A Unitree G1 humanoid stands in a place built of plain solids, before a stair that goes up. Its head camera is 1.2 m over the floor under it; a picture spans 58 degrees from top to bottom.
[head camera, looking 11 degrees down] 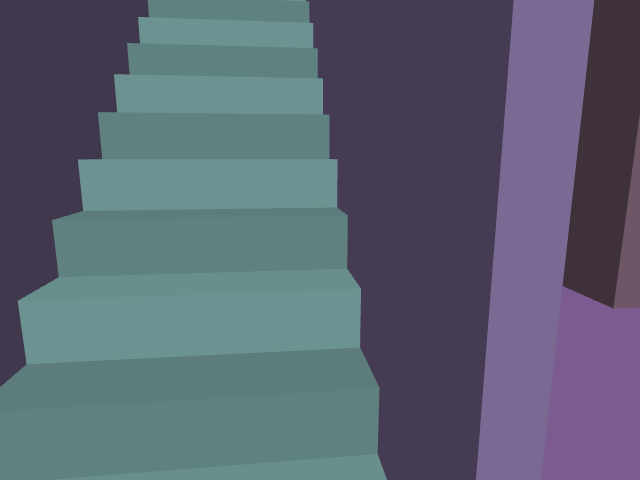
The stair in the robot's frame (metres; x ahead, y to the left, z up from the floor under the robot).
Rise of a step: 0.20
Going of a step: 0.25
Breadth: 1.01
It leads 7 degrees to the left of straight ahead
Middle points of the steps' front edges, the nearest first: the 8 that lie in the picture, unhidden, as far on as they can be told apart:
1.00 0.34 0.59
1.24 0.37 0.79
1.49 0.40 0.99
1.74 0.43 1.19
1.99 0.45 1.39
2.23 0.48 1.58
2.48 0.51 1.78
2.73 0.54 1.98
